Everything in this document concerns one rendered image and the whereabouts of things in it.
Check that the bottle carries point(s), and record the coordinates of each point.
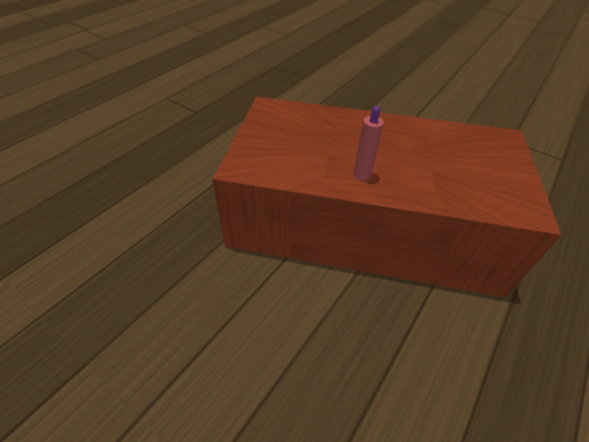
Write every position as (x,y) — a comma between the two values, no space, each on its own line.
(370,136)

